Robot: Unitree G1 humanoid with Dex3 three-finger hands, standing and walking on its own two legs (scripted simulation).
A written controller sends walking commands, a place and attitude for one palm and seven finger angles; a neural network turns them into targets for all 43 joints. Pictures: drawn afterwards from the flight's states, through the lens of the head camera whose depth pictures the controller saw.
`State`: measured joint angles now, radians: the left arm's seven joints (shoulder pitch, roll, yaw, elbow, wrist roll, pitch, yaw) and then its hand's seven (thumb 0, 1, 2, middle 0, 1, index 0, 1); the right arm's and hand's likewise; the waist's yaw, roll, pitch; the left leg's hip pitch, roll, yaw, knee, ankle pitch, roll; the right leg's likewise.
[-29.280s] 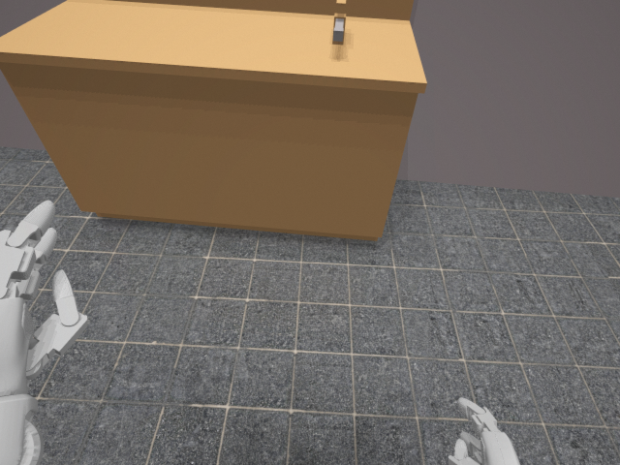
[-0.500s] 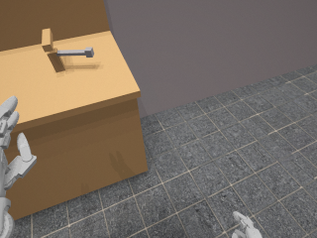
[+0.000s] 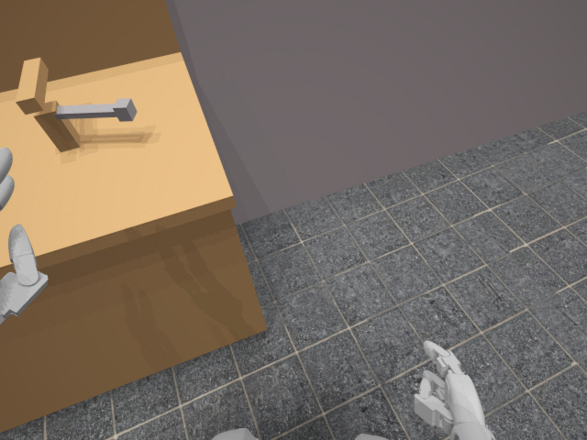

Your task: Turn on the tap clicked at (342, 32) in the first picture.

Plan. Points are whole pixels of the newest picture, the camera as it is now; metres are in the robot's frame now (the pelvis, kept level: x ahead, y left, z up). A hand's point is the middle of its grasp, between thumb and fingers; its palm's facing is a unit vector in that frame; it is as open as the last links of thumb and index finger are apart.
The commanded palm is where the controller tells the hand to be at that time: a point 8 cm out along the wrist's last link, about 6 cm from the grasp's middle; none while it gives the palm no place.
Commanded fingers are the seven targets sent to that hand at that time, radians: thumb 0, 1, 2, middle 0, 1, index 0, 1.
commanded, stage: take the last steps up to it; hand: left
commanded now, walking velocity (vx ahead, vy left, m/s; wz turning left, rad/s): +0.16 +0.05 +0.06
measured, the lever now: (125, 109) +0.61 +0.32 +0.11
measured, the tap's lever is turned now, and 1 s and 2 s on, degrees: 69 69 69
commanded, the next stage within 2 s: come to a stop and stand still in 0.04 s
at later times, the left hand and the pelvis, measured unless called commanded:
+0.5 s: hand (98, 217) +0.30 +0.20 +0.20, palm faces +0.37 -0.77 -0.52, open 7.4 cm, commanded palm +0.24 +0.25 +0.20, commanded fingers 0.00 0.90 0.90 -0.20 -0.30 -0.20 -0.30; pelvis +0.09 -0.03 +0.02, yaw +2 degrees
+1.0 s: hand (68, 233) +0.29 +0.24 +0.19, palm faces +0.37 -0.84 -0.39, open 7.4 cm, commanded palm +0.23 +0.28 +0.20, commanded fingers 0.00 0.90 0.90 -0.20 -0.30 -0.20 -0.30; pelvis +0.07 +0.00 +0.02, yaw +0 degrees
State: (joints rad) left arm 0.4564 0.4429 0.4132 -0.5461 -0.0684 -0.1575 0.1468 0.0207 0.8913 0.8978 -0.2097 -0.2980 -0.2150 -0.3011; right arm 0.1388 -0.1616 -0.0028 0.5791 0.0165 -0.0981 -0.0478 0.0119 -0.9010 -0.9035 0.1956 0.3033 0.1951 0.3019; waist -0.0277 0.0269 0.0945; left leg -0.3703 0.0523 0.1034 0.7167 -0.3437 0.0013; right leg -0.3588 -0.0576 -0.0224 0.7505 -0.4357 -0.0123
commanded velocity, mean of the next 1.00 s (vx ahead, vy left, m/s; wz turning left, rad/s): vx -0.07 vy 0.04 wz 0.00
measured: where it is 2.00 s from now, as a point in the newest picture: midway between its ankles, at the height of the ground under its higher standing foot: outside the picture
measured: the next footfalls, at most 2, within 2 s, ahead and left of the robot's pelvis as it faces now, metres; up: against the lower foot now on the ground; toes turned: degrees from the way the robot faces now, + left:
left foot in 0.72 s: +0.12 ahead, +0.10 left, +0.00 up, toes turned +4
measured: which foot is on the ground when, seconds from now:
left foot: down 0.00-0.44, up 0.46-0.70, down 0.72-1.00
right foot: down 0.00-1.00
